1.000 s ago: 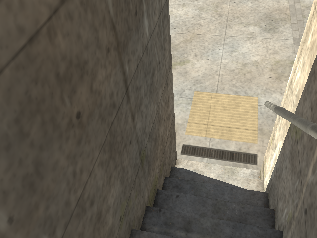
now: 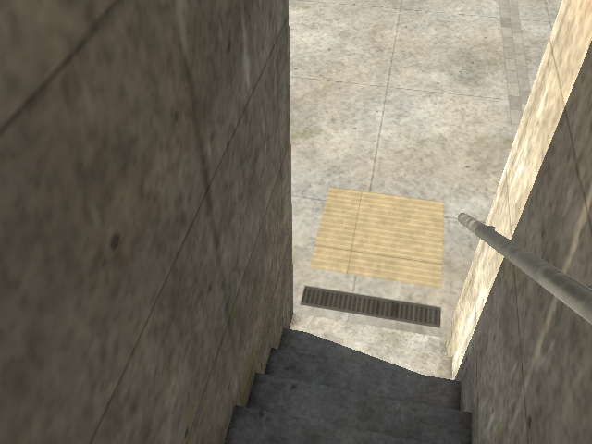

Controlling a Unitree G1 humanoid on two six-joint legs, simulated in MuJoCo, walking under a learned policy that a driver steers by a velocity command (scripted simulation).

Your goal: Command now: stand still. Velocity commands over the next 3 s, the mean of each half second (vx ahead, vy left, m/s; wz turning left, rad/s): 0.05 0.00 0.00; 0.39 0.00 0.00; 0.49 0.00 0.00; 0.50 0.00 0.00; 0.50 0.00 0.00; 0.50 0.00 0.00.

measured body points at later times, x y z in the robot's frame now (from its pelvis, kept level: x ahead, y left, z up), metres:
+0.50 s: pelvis +0.01 +0.01 +0.00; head -0.01 +0.03 +0.45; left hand +0.04 +0.25 -0.15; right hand +0.09 -0.21 -0.13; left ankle +0.02 +0.14 -0.73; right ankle -0.02 -0.06 -0.74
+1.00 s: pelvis +0.20 -0.07 -0.16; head +0.17 -0.08 +0.29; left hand +0.36 +0.20 -0.24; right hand +0.14 -0.33 -0.31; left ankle +0.03 +0.13 -0.70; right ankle +0.23 -0.18 -0.90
